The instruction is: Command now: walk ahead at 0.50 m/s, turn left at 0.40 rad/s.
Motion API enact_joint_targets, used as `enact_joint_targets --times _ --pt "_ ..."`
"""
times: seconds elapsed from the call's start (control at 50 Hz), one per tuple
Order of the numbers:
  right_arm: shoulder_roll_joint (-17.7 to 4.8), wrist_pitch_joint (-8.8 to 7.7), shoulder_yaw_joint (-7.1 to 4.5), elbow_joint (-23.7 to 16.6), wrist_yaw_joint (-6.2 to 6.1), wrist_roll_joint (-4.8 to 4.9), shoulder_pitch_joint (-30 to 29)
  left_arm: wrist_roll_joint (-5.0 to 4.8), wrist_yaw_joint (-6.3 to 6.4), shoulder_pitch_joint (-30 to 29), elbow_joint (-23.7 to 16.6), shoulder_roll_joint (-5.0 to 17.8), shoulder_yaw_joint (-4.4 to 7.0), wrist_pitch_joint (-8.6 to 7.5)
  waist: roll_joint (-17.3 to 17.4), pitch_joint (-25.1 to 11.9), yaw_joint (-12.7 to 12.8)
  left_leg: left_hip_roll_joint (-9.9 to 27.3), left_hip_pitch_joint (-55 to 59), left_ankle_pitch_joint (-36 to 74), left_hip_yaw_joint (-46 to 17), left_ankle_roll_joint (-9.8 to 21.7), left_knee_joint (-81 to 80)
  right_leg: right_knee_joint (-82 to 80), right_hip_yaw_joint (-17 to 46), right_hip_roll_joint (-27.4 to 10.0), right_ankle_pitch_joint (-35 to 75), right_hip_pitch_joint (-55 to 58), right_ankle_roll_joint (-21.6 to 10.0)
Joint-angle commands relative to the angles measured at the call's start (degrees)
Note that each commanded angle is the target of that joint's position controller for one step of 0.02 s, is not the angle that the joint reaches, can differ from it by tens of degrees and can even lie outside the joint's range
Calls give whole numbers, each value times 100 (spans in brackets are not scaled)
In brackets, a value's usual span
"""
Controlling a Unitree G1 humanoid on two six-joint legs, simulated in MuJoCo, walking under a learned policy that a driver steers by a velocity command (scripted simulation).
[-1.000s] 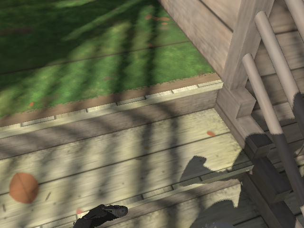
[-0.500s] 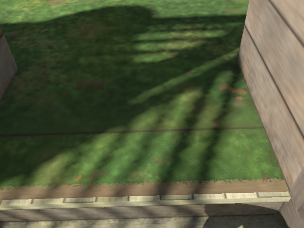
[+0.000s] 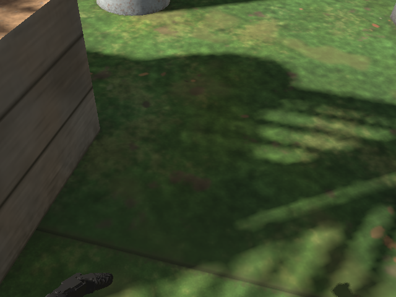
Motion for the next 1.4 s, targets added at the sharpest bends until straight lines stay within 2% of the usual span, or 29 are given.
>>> enact_joint_targets --times 0.02,0.14,0.2,0.26,0.32,0.36,0.38,0.4,0.42,0.44,0.48,0.52,0.58,0.64,0.7,0.76,0.8,0.82,0.84,0.86,0.92,1.02,1.2,1.26,1.28,1.3,1.32,1.34,1.4 --pt "255 -77 174 -95 46 -66 -207 -54 -23 849 44 -408 -255 90 -55 441 502 1056 296 1367 -1563 -382 -1629 313 -196 -209 255 -1736 71" --pt "182 183 306 831 -133 -131 626 26 -69 -934 -568 -1020 -678 153 693 835 -18 973 264 323 -1544 -838 -2117 648 -967 -91 653 -3689 470" --pt "86 210 327 1216 -482 -119 1393 -4 -13 -2284 -1079 -1114 -808 133 1140 711 -523 1431 769 2137 -1939 -340 -3244 -673 -1797 -89 156 -3473 740" --pt "-59 140 318 1545 -622 -7 1616 -124 -142 -2113 -958 -900 -687 136 1015 213 -372 1870 2918 4740 -1232 -279 -3459 -1999 -1841 -95 -533 -3227 468" --pt "-421 -13 309 1319 -646 25 962 -58 -134 -1328 -602 -192 -361 202 1259 -1054 390 1683 2493 11526 -231 -187 -3031 -3930 -2493 868 -828 1037 -15" --pt "-1094 -79 158 1163 -646 -103 467 -38 -152 26 -219 458 -84 389 1867 -989 1142 2205 3715 13721 -355 -207 -1589 -5402 -1688 913 -2074 1657 -131" --pt "-1129 -97 122 908 -645 -252 32 97 -251 1023 260 695 25 453 1496 -1173 1546 2025 3080 13160 -279 -211 -386 -5790 -603 774 -1733 2822 -395" --pt "-648 -253 158 632 -494 -248 -34 421 -291 1727 615 925 87 419 -824 -1789 1544 898 872 8728 -736 -348 2246 -7386 2235 -193 -2420 4750 -1356" --pt "-9 -513 316 499 -111 -381 -162 462 -102 1707 859 700 -3 528 -2479 -1774 982 -381 -286 1648 -1108 -501 4812 -9472 4660 -810 -1349 5184 -1689" --pt "121 -635 285 310 207 -189 -32 419 -19 1602 1075 -144 -193 462 -1625 -1063 532 -187 -1233 1271 -1631 -257 6337 -9830 4689 -978 -2116 4418 -1342" --pt "127 -565 343 -617 234 -201 -1470 161 -115 1185 1294 -696 -355 269 133 708 125 57 -2325 591 -1122 78 7690 -9497 3254 -684 -1820 2540 -895" --pt "614 -420 592 -825 114 -128 -943 179 -216 901 1402 -604 -347 206 431 814 -624 457 -2779 605 -956 222 7503 -9148 1300 -58 -691 2187 -413" --pt "12 -343 580 -1189 -199 -99 -1076 -10 -305 395 1013 -30 -278 182 479 973 -884 910 -2181 1154 -305 -134 4367 -9950 163 413 224 1207 -269" --pt "-54 -403 542 -1515 -445 -344 -2094 -87 -114 1187 922 478 -72 -34 -112 337 -256 921 -509 2445 311 -678 1943 -10150 172 609 1039 1107 -298" --pt "-131 -335 402 -1708 -500 54 -2886 -282 128 2109 923 763 108 58 -360 281 250 458 -272 1929 161 -1179 -474 -10285 851 282 1125 2828 -315" --pt "-646 -383 131 -1609 -382 179 -2767 -210 192 2102 680 760 167 296 -695 76 183 374 -507 1773 -315 -1081 -1932 -9386 1580 -268 1500 4904 -260" --pt "-997 -502 -84 -1269 -327 -4 -1713 -116 164 1761 419 698 186 360 -723 -488 -297 565 1057 1700 -492 -651 -2145 -8136 1405 -57 2209 4762 -118" --pt "-1266 -528 -176 -1117 -358 -156 -612 30 103 1486 139 479 118 301 -453 -1354 -724 1467 2986 1797 -1119 -151 -1540 -6797 1129 170 1344 3587 16" --pt "-1431 -468 -270 -1138 -448 -288 -71 29 66 2086 -23 34 17 197 987 -2126 -526 2800 5252 1776 -3271 713 -1619 -4995 454 932 -1234 1275 451" --pt "-1281 -440 -260 -1167 -453 -181 -168 -138 39 2386 -117 223 -25 140 2063 -2400 -451 3326 5300 637 -5005 1234 -2240 -3719 468 661 -2475 343 541" --pt "-572 -339 -50 -1187 -532 -112 -1021 -118 74 1211 -368 748 204 277 305 -310 -256 2480 2618 662 -2561 466 -2732 -3058 198 -36 -1008 185 704" --pt "-505 -435 -116 -565 -391 -186 -1106 -158 68 1092 -528 429 180 432 266 610 184 1887 1208 2070 -795 278 -3196 -3871 140 -390 -761 391 830" --pt "-1389 -73 -362 -332 -531 36 -921 -99 -167 -102 -831 559 219 421 447 224 -205 1959 2039 4037 400 -35 -2284 -7514 -804 -44 421 1519 760" --pt "-1371 -28 -383 -336 -625 119 -916 35 -191 899 -651 929 475 388 440 -293 421 1749 1988 4819 718 -418 -631 -8525 -1080 580 504 3197 245" --pt "-1188 -56 -342 -394 -620 13 -763 48 -96 1460 -552 1326 639 383 -24 -540 661 1404 1202 3622 841 -726 638 -8717 -567 315 1903 4297 -1" --pt "-495 -126 -145 -666 -548 -365 -455 104 20 1446 -666 1914 697 419 -1584 -823 183 624 -783 -1583 839 -1082 2701 -8213 1520 -1230 5213 5705 -735" --pt "-792 -191 -112 -628 -443 -248 -19 203 13 1438 -927 1741 572 388 -1597 -2171 258 433 -1387 -2227 -490 -1206 3915 -8576 3203 -2070 5381 6514 -1707" --pt "-1178 -184 -177 -725 -445 1 -534 212 31 1323 -978 1485 549 423 -1088 -2339 536 515 -1585 -1603 -853 -1202 4285 -9078 3128 -1828 3448 6302 -1663" --pt "-1001 72 -185 -855 -693 -98 -1109 -41 147 666 -937 1054 424 501 -89 -836 97 943 -1551 -357 -774 -1155 3214 -9500 2035 -970 666 4087 -798"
